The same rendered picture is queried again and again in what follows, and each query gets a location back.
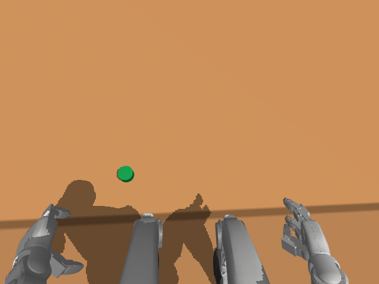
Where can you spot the right robot hand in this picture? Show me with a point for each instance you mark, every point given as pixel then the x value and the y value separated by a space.
pixel 310 239

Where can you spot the right robot arm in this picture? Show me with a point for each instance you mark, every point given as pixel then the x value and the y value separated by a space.
pixel 325 269

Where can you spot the tin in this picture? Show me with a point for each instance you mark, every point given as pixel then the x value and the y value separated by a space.
pixel 126 174

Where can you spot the left robot hand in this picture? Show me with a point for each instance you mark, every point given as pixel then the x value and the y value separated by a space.
pixel 41 233

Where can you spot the left robot arm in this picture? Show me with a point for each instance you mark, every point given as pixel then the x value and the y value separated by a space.
pixel 30 266

